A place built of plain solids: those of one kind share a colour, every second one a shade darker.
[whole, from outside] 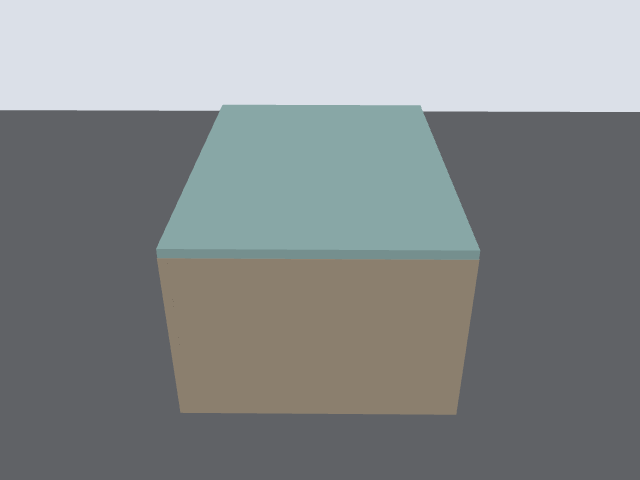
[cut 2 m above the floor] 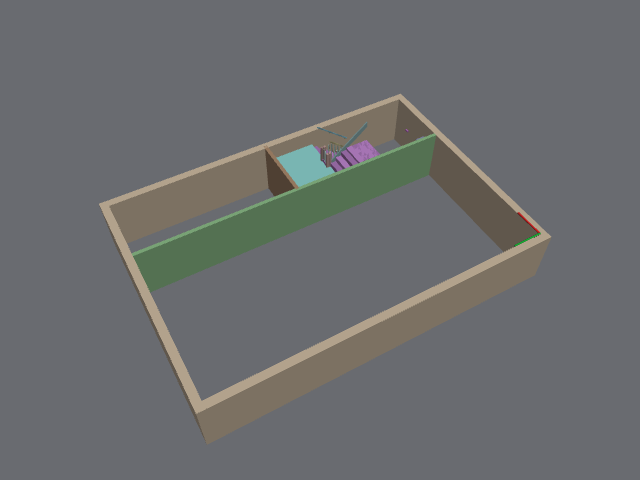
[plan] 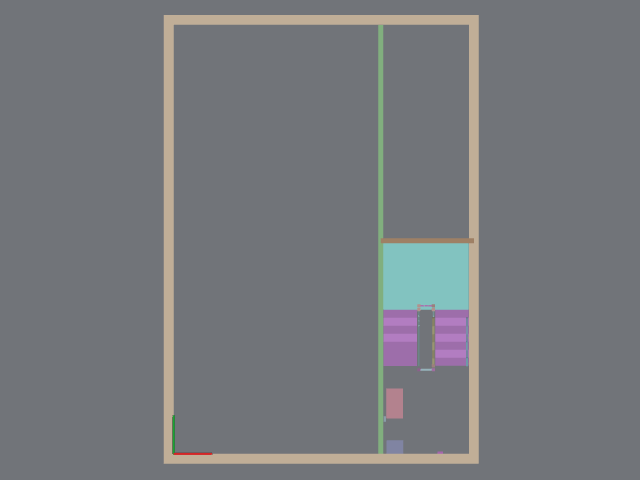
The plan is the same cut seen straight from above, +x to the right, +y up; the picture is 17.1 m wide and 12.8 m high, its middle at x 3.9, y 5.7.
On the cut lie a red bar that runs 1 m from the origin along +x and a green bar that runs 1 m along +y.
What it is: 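A small block of dwellings, 7.9 m wide and 11.4 m deep inside, its common dog-leg stair of 16 risers of 173 mm a storey on goings of 214 mm, 0.90 m wide flights and a well of 0.48 m; the dwelling on the first floor; a hall, a living room with a kitchen corner, a second bedroom, a bedroom, the bathroom shut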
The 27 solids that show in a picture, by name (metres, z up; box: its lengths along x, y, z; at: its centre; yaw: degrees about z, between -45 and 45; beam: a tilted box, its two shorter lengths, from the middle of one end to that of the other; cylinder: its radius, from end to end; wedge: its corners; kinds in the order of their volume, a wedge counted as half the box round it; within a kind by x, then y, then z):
{
 "wall_1": {"box": [0.27, 11.97, 5.59], "at": [-0.13, 5.72, 2.74]},
 "wall_2": {"box": [8.4, 0.27, 5.59], "at": [3.93, -0.13, 2.74]},
 "wall_3": {"box": [8.4, 0.27, 5.59], "at": [3.93, 11.57, 2.74]},
 "wall_4": {"box": [0.27, 11.97, 5.59], "at": [8.0, 5.72, 2.74]},
 "roof_slab_1": {"box": [8.38, 11.95, 0.44], "at": [3.93, 5.72, 5.6]},
 "piece_1": {"box": [0.9, 0.42, 2.47], "at": [6.04, 2.56, 1.19]},
 "piece_2": {"box": [0.9, 0.64, 2.3], "at": [6.04, 2.66, 1.1]},
 "piece_3": {"box": [0.9, 0.64, 2.13], "at": [6.04, 2.88, 1.01]},
 "piece_4": {"box": [0.9, 0.64, 1.95], "at": [6.04, 3.09, 0.93]},
 "piece_5": {"box": [0.9, 0.64, 1.78], "at": [6.04, 3.3, 0.84]},
 "piece_6": {"box": [0.9, 0.64, 1.61], "at": [6.04, 3.52, 0.75]},
 "piece_7": {"box": [0.9, 0.64, 0.22], "at": [7.42, 2.67, 0.06]},
 "piece_8": {"box": [0.9, 0.64, 0.4], "at": [7.42, 2.88, 0.15]},
 "piece_9": {"box": [0.9, 0.64, 0.57], "at": [7.42, 3.1, 0.23]},
 "piece_10": {"box": [0.9, 0.64, 0.74], "at": [7.42, 3.31, 0.32]},
 "piece_11": {"box": [0.9, 0.64, 0.92], "at": [7.42, 3.52, 0.41]},
 "piece_12": {"box": [0.9, 0.64, 1.09], "at": [7.42, 3.74, 0.49]},
 "piece_13": {"box": [0.9, 0.52, 1.26], "at": [7.42, 3.89, 0.58]},
 "half_1": {"box": [2.28, 1.77, 1.43], "at": [6.73, 4.73, 0.67]},
 "core_wall_low_1": {"box": [0.14, 11.44, 2.66], "at": [5.52, 5.72, 1.28]},
 "core_wall_back_1": {"box": [2.48, 0.14, 5.43], "at": [6.76, 5.68, 2.66]},
 "hung_more_letter_boxes_1": {"box": [0.45, 0.36, 1.52], "at": [5.89, 0.18, 0.71]},
 "guard_string_1": {"wedge": [[6.51, 2.34, 2.58], [6.51, 2.34, 2.8], [6.51, 3.84, 1.36], [6.51, 3.84, 1.59], [6.55, 2.34, 2.58], [6.55, 2.34, 2.8], [6.55, 3.84, 1.36], [6.55, 3.84, 1.59]]},
 "guard_newel_1": {"box": [0.09, 0.09, 1.29], "at": [6.53, 3.84, 1.96]},
 "guard_newel_2": {"box": [0.09, 0.09, 1.15], "at": [6.53, 3.95, 1.91]},
 "guard_newel_3": {"box": [0.09, 0.09, 1.15], "at": [6.92, 3.95, 1.91]},
 "laid_doormat_1": {"box": [0.45, 0.8, 0.05], "at": [5.89, 1.34, -0.02]}
}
